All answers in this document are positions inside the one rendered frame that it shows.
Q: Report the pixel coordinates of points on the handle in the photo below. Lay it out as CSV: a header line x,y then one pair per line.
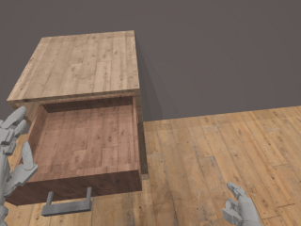
x,y
65,208

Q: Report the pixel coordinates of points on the left robot hand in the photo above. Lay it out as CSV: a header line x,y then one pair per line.
x,y
10,131

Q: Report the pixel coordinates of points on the drawer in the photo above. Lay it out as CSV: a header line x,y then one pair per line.
x,y
81,143

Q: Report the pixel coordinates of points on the cabinet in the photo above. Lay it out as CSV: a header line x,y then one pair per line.
x,y
83,66

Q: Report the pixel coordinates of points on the right robot hand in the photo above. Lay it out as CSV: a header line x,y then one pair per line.
x,y
243,210

